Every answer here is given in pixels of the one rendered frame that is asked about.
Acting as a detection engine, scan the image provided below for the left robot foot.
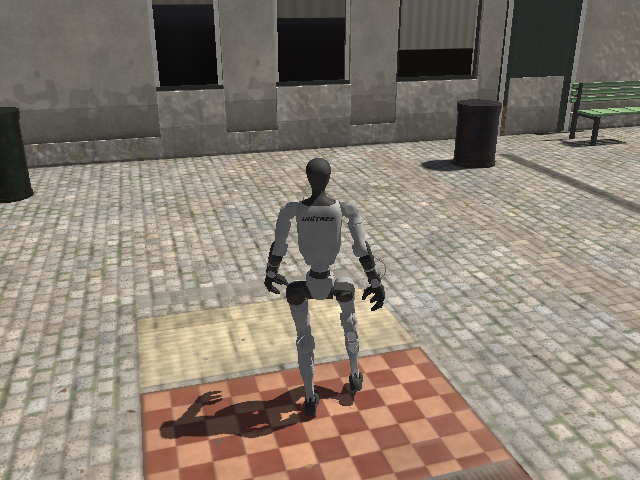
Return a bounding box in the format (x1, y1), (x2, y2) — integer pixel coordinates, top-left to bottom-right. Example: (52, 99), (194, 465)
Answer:
(304, 390), (320, 416)

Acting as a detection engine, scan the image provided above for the robot right forearm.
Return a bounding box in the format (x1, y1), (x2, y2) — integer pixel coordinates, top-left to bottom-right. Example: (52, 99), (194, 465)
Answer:
(359, 241), (382, 288)

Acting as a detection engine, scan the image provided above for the robot left upper arm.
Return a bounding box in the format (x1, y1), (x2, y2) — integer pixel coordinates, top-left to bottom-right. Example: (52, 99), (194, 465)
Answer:
(272, 202), (298, 257)

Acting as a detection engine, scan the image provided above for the right robot shin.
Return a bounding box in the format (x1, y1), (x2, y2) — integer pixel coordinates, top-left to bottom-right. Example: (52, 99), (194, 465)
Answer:
(344, 312), (359, 379)

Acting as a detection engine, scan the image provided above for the right robot hand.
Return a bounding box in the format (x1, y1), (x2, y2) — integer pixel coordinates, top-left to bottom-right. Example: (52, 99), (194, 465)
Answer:
(362, 284), (385, 311)

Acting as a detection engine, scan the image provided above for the robot right upper arm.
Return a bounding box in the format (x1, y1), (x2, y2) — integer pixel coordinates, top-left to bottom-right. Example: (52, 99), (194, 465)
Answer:
(339, 201), (369, 257)

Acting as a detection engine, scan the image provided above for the robot left forearm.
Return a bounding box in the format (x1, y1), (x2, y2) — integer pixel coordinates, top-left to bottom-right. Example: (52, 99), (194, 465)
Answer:
(266, 241), (283, 278)

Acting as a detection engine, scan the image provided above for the left robot hand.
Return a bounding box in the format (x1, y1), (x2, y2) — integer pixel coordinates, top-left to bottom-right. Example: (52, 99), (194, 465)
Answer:
(264, 274), (288, 294)

